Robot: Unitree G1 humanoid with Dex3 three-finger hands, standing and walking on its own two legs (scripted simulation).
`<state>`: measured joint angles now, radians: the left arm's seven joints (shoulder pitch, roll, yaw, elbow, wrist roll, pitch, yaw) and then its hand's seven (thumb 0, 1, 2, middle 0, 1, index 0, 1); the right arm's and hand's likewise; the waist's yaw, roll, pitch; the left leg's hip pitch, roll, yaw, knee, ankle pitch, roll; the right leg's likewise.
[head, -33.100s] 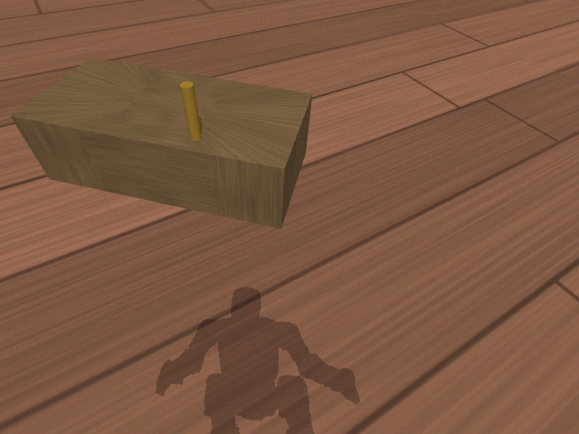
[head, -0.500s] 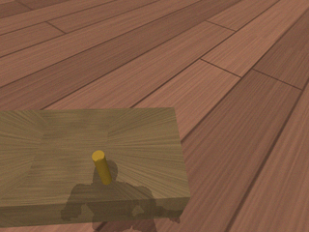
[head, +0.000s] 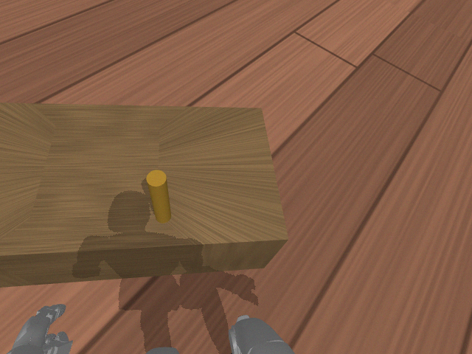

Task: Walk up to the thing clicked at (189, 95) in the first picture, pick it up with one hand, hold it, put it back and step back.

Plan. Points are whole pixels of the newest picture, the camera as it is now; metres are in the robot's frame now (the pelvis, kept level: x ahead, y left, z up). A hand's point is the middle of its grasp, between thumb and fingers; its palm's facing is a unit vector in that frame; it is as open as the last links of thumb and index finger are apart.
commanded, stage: step back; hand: left
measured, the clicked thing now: (160, 199) +0.50 +0.16 -0.29
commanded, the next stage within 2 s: none
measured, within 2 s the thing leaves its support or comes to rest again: neither
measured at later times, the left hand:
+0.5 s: hand out of the picture +0.04 +0.23 -0.13, palm faces -0.06 -0.91 -0.41, open 7.4 cm
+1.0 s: hand out of the picture -0.14 +0.26 -0.16, palm faces -0.04 -0.93 -0.36, open 7.4 cm
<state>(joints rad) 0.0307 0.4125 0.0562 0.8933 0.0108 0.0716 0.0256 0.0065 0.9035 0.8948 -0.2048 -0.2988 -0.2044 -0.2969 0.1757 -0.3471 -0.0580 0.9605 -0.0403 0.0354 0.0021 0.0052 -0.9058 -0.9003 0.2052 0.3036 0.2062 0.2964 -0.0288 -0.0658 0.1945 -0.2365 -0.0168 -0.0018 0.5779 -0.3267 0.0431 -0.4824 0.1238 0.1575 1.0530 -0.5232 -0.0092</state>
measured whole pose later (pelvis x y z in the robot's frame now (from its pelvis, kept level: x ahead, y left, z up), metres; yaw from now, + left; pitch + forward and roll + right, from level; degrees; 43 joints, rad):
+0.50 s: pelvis -0.09 -0.02 +0.00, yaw -4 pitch -1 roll +2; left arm 0.14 0.35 0.07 0.81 0.03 0.05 0.00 0.01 0.90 0.89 -0.21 -0.30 -0.21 -0.30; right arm 0.12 -0.40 -0.04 0.88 0.00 0.04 -0.02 0.01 -0.91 -0.90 0.21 0.30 0.21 0.30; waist 0.02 0.01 0.16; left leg -0.43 -0.11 -0.12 1.13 -0.53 -0.01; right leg -0.28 0.01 0.06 0.57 -0.26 -0.04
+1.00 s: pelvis -0.23 -0.01 +0.00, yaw -4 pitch -1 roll -1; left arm 0.20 0.42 0.10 0.82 0.02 0.07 0.00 0.01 0.90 0.89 -0.21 -0.30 -0.21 -0.30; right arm 0.13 -0.36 -0.05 0.83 -0.03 0.01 -0.01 0.01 -0.90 -0.90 0.21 0.30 0.21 0.30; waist 0.03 -0.06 0.18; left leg -0.33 0.05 0.01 0.56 -0.21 0.01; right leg -0.38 0.08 0.18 1.09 -0.50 0.05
